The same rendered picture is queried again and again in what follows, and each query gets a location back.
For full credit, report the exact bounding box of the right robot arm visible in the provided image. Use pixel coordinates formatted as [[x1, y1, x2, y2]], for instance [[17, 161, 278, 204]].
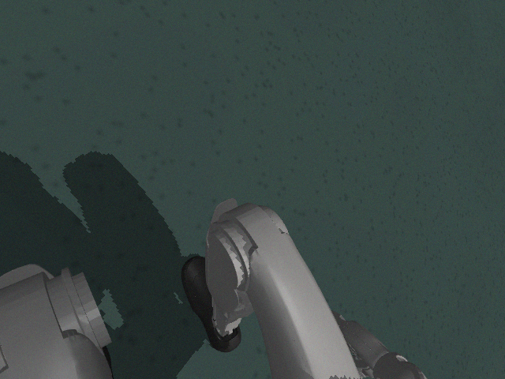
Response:
[[372, 352, 428, 379]]

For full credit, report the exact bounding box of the right robot hand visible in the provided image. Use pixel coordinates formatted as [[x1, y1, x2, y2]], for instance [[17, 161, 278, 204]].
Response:
[[331, 311, 390, 379]]

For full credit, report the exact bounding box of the right robot foot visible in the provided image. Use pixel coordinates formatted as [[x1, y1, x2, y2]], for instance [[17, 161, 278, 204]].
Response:
[[181, 256, 241, 352]]

